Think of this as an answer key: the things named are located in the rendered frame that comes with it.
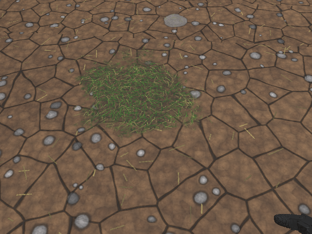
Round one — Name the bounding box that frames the robot right hand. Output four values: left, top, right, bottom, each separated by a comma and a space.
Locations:
274, 214, 312, 234

